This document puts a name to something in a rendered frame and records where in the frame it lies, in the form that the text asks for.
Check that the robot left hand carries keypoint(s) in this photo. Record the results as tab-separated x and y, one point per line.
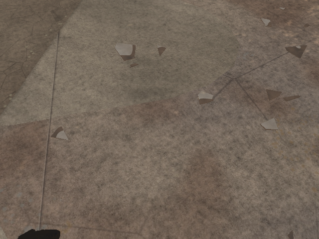
41	234

